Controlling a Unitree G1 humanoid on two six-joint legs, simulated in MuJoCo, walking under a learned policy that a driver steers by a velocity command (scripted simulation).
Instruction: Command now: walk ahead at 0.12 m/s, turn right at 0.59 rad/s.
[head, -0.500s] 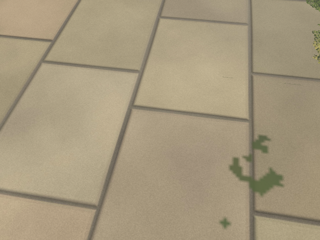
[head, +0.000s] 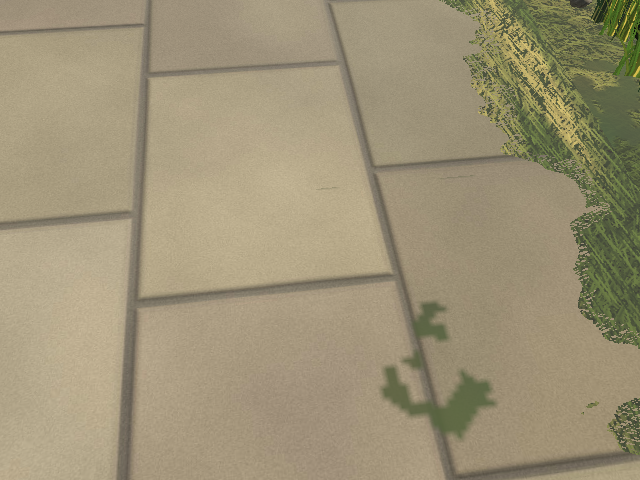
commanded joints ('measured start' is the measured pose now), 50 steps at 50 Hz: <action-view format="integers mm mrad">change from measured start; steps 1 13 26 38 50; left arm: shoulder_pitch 68 13 -81 -218 26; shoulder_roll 34 71 69 22 109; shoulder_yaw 12 17 -1 8 46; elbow -73 -98 -31 -60 4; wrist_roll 7 27 25 7 -2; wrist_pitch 4 0 -41 -121 -113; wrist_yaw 5 -31 -24 -49 -59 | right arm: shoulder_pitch -13 54 39 243 264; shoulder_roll -163 -148 -106 -150 -193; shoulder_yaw -47 -31 -18 -34 -44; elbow -42 46 66 132 143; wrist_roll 1 48 34 38 52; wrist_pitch -5 43 64 -29 -8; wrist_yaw -7 7 1 1 7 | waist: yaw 11 7 10 -77 81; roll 161 115 -123 135 117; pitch -151 -162 -141 33 -112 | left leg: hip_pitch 154 90 50 444 218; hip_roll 277 218 24 280 188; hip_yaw -166 -40 -19 -366 -81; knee -177 7 197 -312 75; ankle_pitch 373 -16 -265 -220 293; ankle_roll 227 63 -81 177 72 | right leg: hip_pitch -6 453 371 -297 474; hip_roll -53 -42 -197 -81 2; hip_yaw -14 -26 179 -23 -115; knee -92 -828 -899 -253 -684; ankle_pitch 72 387 164 189 330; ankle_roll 8 -127 -281 -91 -164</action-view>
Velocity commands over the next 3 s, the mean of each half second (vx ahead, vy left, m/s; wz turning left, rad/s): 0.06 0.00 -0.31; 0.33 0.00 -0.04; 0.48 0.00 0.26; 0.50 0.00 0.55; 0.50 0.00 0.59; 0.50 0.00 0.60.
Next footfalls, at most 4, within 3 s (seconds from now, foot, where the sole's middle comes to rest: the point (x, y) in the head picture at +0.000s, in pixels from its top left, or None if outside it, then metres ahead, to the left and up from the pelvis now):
0.26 right None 0.08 -0.15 -0.77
0.60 left None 0.07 0.08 -0.77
1.00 right None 0.29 -0.23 -0.77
1.58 left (340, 390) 0.63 -0.03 -0.77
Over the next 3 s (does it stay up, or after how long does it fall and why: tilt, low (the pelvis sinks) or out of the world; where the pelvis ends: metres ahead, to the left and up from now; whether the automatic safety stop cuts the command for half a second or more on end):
stays up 1.14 0.20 0.00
